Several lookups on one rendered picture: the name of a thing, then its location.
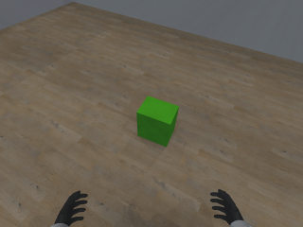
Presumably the carton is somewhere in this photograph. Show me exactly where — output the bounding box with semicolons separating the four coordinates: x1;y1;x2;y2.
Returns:
136;96;179;147

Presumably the right robot hand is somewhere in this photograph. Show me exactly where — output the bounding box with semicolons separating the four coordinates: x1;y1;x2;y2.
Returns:
210;189;243;225

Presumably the left robot hand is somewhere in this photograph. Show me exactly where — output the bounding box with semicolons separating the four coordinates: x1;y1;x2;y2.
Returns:
54;191;88;226

